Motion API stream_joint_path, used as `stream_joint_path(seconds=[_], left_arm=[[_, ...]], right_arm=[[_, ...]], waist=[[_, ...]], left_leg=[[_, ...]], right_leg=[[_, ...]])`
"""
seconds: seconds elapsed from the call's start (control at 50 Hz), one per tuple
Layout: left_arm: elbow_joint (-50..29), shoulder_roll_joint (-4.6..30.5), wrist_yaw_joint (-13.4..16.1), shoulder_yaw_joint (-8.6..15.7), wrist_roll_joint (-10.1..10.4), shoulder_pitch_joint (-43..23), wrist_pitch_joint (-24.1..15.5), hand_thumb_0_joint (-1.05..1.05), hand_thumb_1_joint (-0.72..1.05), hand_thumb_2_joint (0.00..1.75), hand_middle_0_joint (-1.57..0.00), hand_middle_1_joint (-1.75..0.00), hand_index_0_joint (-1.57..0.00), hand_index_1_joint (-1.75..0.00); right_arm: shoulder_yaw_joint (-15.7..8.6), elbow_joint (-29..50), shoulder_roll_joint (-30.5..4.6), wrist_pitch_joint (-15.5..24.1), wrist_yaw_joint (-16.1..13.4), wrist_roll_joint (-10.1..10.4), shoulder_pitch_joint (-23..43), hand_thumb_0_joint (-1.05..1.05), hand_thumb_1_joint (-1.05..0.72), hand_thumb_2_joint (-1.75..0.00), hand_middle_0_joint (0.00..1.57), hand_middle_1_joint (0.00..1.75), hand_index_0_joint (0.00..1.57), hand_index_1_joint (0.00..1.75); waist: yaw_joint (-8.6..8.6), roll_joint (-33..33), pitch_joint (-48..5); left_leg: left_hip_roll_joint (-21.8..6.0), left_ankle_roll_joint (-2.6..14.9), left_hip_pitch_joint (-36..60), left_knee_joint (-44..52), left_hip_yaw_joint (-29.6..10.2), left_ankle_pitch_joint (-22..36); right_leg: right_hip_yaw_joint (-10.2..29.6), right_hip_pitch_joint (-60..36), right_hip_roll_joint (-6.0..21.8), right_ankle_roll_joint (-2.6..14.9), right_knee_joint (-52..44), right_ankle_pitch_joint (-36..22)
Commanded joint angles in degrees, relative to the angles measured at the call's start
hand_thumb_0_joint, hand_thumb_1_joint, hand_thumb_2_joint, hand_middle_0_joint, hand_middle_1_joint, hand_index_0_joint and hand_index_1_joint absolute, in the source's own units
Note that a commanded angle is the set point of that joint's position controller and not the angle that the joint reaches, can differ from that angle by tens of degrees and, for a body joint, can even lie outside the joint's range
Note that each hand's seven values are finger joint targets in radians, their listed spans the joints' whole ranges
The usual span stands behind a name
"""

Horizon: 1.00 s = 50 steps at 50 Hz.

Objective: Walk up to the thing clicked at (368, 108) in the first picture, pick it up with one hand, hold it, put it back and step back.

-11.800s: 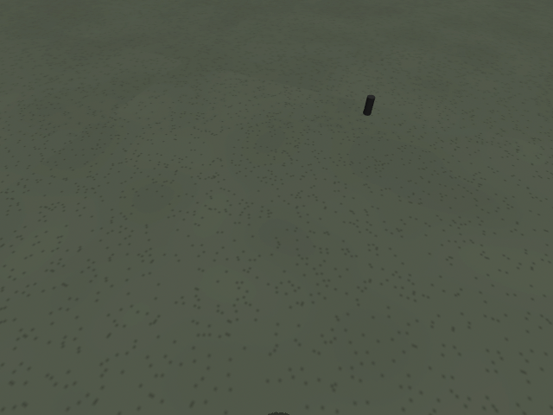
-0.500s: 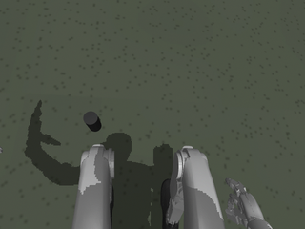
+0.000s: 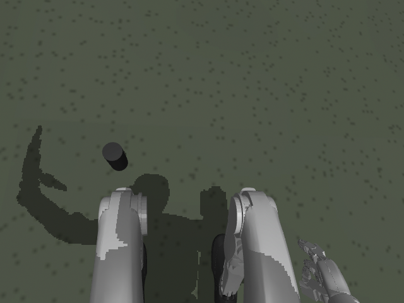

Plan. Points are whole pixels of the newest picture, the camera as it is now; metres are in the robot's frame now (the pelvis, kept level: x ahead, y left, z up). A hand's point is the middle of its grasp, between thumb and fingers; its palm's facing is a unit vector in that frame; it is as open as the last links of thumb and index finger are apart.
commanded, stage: go down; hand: left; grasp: from the side
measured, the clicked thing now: (116, 157) +0.44 +0.21 -0.32
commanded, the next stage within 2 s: approach in 0.30 s
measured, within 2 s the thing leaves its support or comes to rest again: neither
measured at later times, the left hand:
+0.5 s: hand out of the picture +0.37 +0.39 -0.03, palm faces +0.07 -0.99 -0.12, open 17.4 cm
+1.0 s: hand (66, 159) +0.40 +0.30 -0.21, palm faces -0.01 -1.00 +0.03, open 17.3 cm
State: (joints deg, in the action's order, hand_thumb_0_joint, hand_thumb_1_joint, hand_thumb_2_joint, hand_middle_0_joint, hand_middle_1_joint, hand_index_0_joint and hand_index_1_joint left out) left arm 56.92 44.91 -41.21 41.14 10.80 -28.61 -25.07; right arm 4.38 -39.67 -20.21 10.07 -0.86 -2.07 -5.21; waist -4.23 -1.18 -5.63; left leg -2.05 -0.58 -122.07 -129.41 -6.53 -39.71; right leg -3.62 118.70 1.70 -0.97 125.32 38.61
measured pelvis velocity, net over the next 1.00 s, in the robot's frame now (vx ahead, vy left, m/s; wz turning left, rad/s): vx -0.01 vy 0.01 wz -0.11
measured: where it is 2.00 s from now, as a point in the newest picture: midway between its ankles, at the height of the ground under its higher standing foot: (179, 288)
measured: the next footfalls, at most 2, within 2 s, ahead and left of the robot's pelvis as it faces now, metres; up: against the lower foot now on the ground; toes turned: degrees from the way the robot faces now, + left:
none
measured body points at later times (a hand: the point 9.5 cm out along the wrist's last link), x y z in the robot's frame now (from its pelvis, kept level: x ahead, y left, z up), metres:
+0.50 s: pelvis +0.00 +0.00 -0.02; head +0.21 +0.07 +0.38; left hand +0.36 +0.44 -0.02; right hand +0.16 -0.27 -0.11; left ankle +0.08 +0.13 -0.35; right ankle +0.10 -0.13 -0.35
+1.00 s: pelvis -0.01 +0.01 -0.08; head +0.23 +0.13 +0.28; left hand +0.40 +0.36 -0.21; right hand +0.15 -0.27 -0.14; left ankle +0.08 +0.13 -0.35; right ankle +0.10 -0.13 -0.35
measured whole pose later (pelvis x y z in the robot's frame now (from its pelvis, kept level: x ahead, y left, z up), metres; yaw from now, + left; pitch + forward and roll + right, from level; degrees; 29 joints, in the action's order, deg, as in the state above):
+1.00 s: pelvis -0.01 +0.01 -0.08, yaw -6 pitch +20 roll -12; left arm 76.8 48.8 -39.0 39.6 13.5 -33.6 -47.9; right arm 18.5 -36.3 -22.0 7.7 2.9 -11.8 5.0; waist -11.9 -10.8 9.8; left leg -1.9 -1.0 -128.2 -147.5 -14.7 -40.9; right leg -8.9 122.3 -0.9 -2.3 137.7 36.6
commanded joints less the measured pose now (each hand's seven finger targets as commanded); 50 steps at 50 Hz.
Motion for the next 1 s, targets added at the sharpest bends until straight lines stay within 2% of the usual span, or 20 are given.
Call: stream_joint_path(seconds=[0.0, 0.02, 0.1, 0.36, 0.38, 0.4, 0.46, 0.48, 0.52, 0.62, 0.64, 0.7, 0.72, 0.76, 0.78, 0.82, 0.84, 0.9, 0.96, 0.98], left_arm=[[-10.33, 22.28, 0.04, 4.76, 2.66, -9.60, -3.39, 0.00, -0.55, 0.12, -0.03, -0.12, -0.03, -0.12], [-9.96, 22.47, -0.20, 4.80, 2.76, -8.82, -3.55, 0.00, -0.54, 0.13, -0.03, -0.11, -0.03, -0.11], [-9.58, 23.36, -0.52, 5.62, 3.01, -8.85, -3.55, 0.00, -0.56, 0.11, -0.04, -0.11, -0.03, -0.11], [-10.40, 24.85, -1.49, 5.60, 3.50, -11.53, -4.19, 0.00, -0.55, 0.11, -0.04, -0.11, -0.04, -0.11], [-8.70, 24.35, -1.55, 5.57, 3.68, -10.23, -4.02, 0.00, -0.55, 0.16, -0.07, -0.15, -0.04, -0.18], [-9.64, 25.30, -1.82, 5.79, 3.99, -11.20, -4.32, 0.00, -0.58, 0.08, -0.07, -0.10, -0.04, -0.12], [-5.63, 22.71, -2.64, 5.33, 5.03, -10.38, -5.17, 0.00, -0.58, 0.07, -0.07, -0.12, -0.05, -0.13], [-4.19, 21.81, -3.07, 5.17, 5.56, -9.88, -5.78, 0.00, -0.58, 0.07, -0.07, -0.12, -0.05, -0.13], [-1.94, 19.66, -3.93, 3.76, 6.51, -11.85, -7.39, 0.00, -0.57, 0.07, -0.07, -0.13, -0.05, -0.14], [3.87, 18.81, -3.93, 2.71, 7.44, -12.02, -12.01, 0.00, -0.56, 0.07, -0.07, -0.12, -0.05, -0.13], [4.45, 18.25, -3.82, 1.62, 7.46, -13.45, -13.08, 0.00, -0.54, 0.07, -0.06, -0.12, -0.05, -0.13], [5.37, 19.41, -2.40, 0.75, 6.51, -15.67, -16.29, 0.00, -0.54, 0.07, -0.06, -0.11, -0.04, -0.12], [3.48, 22.22, -1.74, 2.28, 6.03, -16.61, -17.68, 0.00, -0.54, 0.08, -0.06, -0.11, -0.04, -0.12], [4.63, 22.84, -0.95, 1.66, 5.03, -16.54, -19.74, 0.00, -0.50, 0.08, -0.05, -0.11, -0.04, -0.12], [5.80, 23.89, -0.35, 2.72, 4.65, -15.61, -20.67, 0.00, -0.50, 0.08, -0.05, -0.11, -0.04, -0.12], [7.25, 23.43, 0.52, 2.42, 4.36, -14.96, -22.77, 0.00, -0.48, 0.09, -0.05, -0.12, -0.04, -0.12], [8.64, 23.63, 0.94, 2.75, 4.41, -13.27, -23.63, 0.00, -0.48, 0.09, -0.05, -0.11, -0.04, -0.12], [10.60, 22.20, 2.13, 1.87, 4.49, -13.52, -26.34, 0.00, -0.51, 0.08, -0.05, -0.11, -0.04, -0.11], [13.60, 18.80, 3.72, -1.42, 4.17, -14.41, -28.68, 0.00, -0.51, 0.09, -0.05, -0.11, -0.04, -0.12], [14.39, 19.16, 4.52, -1.91, 3.92, -14.48, -29.61, 0.00, -0.52, 0.07, -0.06, -0.11, -0.05, -0.11]], right_arm=[[-4.50, 3.11, -13.19, 1.49, -0.88, 0.49, -6.75, 0.00, -0.91, -0.91, 0.20, 0.30, 0.20, 0.30], [-4.38, 3.08, -13.37, 1.47, -0.90, 0.46, -6.01, 0.00, -0.90, -0.91, 0.20, 0.30, 0.20, 0.30], [-4.06, 3.01, -13.31, 1.43, -0.80, 0.21, -6.83, 0.00, -0.91, -0.91, 0.20, 0.30, 0.20, 0.30], [-3.61, 3.20, -14.31, 1.23, -0.72, 0.25, -5.89, 0.00, -0.90, -0.91, 0.20, 0.30, 0.20, 0.30], [-3.44, 3.45, -14.20, 1.34, -0.65, 0.20, -5.61, 0.00, -0.92, -0.91, 0.20, 0.30, 0.20, 0.30], [-3.29, 3.44, -14.35, 1.39, -0.69, 0.25, -5.31, 0.00, -0.89, -0.90, 0.20, 0.30, 0.20, 0.30], [-2.49, 2.95, -14.16, 1.61, -0.53, -0.08, -5.78, 0.00, -0.90, -0.90, 0.20, 0.30, 0.20, 0.30], [-2.36, 3.10, -14.31, 1.79, -0.50, -0.12, -5.21, 0.00, -0.90, -0.90, 0.20, 0.30, 0.20, 0.30], [-1.74, 2.98, -14.73, 2.10, -0.30, -0.57, -5.17, 0.00, -0.90, -0.90, 0.20, 0.30, 0.20, 0.30], [0.20, 3.83, -15.86, 2.42, 0.53, -1.94, -3.11, 0.00, -0.89, -0.90, 0.20, 0.30, 0.20, 0.30], [0.69, 4.14, -16.04, 2.32, 0.71, -2.32, -2.18, 0.00, -0.89, -0.90, 0.20, 0.30, 0.20, 0.30], [1.94, 4.20, -16.60, 1.88, 1.23, -3.75, -1.19, 0.00, -0.89, -0.90, 0.20, 0.30, 0.20, 0.30], [2.43, 4.13, -17.13, 1.67, 1.43, -4.30, -1.11, 0.00, -0.89, -0.90, 0.20, 0.30, 0.20, 0.30], [3.48, 4.37, -18.13, 1.02, 1.65, -5.37, 0.41, 0.00, -0.89, -0.90, 0.20, 0.30, 0.20, 0.30], [4.12, 4.33, -18.22, 0.55, 1.86, -5.89, 0.54, 0.00, -0.89, -0.90, 0.20, 0.30, 0.20, 0.30], [5.32, 4.51, -19.04, -0.36, 2.12, -6.96, 1.84, 0.00, -0.89, -0.90, 0.20, 0.30, 0.20, 0.30], [6.03, 4.59, -19.06, -0.77, 2.26, -7.48, 2.85, 0.00, -0.89, -0.90, 0.20, 0.30, 0.20, 0.30], [7.86, 5.04, -19.89, -1.78, 2.55, -9.00, 4.96, 0.00, -0.90, -0.90, 0.20, 0.30, 0.20, 0.30], [9.55, 5.36, -20.18, -2.56, 2.93, -10.44, 6.66, 0.00, -0.91, -0.90, 0.20, 0.30, 0.20, 0.30], [10.30, 5.51, -20.32, -2.70, 3.00, -11.02, 7.53, 0.00, -0.91, -0.90, 0.20, 0.30, 0.20, 0.30]], waist=[[1.48, 11.90, -34.40], [2.03, 13.07, -33.86], [1.56, 11.74, -35.96], [0.89, 14.35, -32.82], [1.09, 13.75, -32.38], [1.12, 13.91, -32.47], [-0.69, 11.90, -31.20], [-0.68, 10.78, -30.13], [-2.88, 10.17, -28.05], [-3.45, 9.56, -26.22], [-4.06, 9.76, -25.71], [-4.64, 11.30, -25.79], [-4.23, 13.07, -26.65], [-4.80, 16.49, -26.66], [-4.69, 16.35, -27.06], [-5.68, 17.68, -26.01], [-5.36, 18.02, -25.04], [-7.56, 19.27, -23.24], [-9.62, 18.44, -21.58], [-9.97, 18.25, -20.80]], left_leg=[[0.72, 2.05, 25.98, 16.62, 2.74, 6.82], [0.64, 1.93, 26.26, 16.81, 2.57, 7.03], [0.87, 2.11, 25.53, 14.97, 3.20, 9.90], [0.50, 1.90, 25.21, 15.53, 1.69, 5.29], [0.56, 1.89, 24.44, 15.50, 1.83, 4.88], [0.52, 1.98, 24.27, 14.94, 1.93, 4.88], [0.61, 2.06, 22.48, 12.66, 1.90, 7.83], [0.62, 2.09, 21.99, 12.10, 1.71, 8.02], [0.44, 2.06, 20.99, 10.43, 1.15, 7.98], [0.11, 1.61, 19.58, 8.00, 0.37, 6.62], [0.06, 1.62, 19.12, 7.23, 0.30, 5.78], [-0.22, 1.40, 18.49, 5.63, 0.23, 4.58], [-0.38, 1.11, 19.95, 5.27, -0.03, 5.45], [-0.68, 0.63, 21.92, 4.62, -0.54, 6.58], [-0.80, 0.43, 22.18, 3.80, -0.81, 8.20], [-1.01, 0.06, 23.03, 2.97, -1.39, 9.90], [-1.21, -0.02, 22.63, 2.75, -1.62, 10.05], [-1.48, -0.45, 22.89, 1.65, -2.67, 10.39], [-1.84, -0.62, 22.54, -0.23, -3.47, 10.30], [-1.83, -0.51, 21.08, -1.01, -3.65, 9.15]], right_leg=[[-2.08, -16.24, -1.93, 3.21, -12.32, -6.25], [-2.14, -15.28, -1.90, 3.32, -11.70, -6.39], [-1.98, -18.19, -1.94, 3.11, -11.55, -8.56], [-3.13, -13.36, -2.11, 3.27, -9.97, -5.03], [-3.02, -13.52, -2.21, 3.27, -10.03, -4.66], [-2.95, -13.43, -2.27, 3.29, -9.91, -4.75], [-3.27, -14.17, -2.41, 3.15, -9.09, -6.96], [-3.45, -13.25, -2.54, 3.17, -8.73, -7.04], [-4.04, -12.17, -2.70, 3.06, -8.03, -7.25], [-5.44, -11.25, -3.26, 3.08, -5.62, -6.16], [-5.65, -10.77, -3.37, 3.02, -5.39, -5.55], [-6.22, -11.17, -3.68, 3.00, -4.08, -4.93], [-6.58, -11.40, -3.80, 3.05, -3.08, -5.64], [-7.19, -10.88, -3.78, 3.08, -1.57, -6.84], [-7.43, -11.71, -3.89, 3.00, -0.78, -8.10], [-8.16, -11.64, -3.91, 2.86, 0.32, -9.65], [-8.41, -11.99, -4.13, 2.90, 0.79, -9.67], [-9.72, -12.39, -4.35, 2.68, 1.89, -10.40], [-10.54, -12.41, -4.71, 2.50, 2.37, -11.13], [-10.85, -13.19, -4.90, 2.43, 2.30, -10.70]])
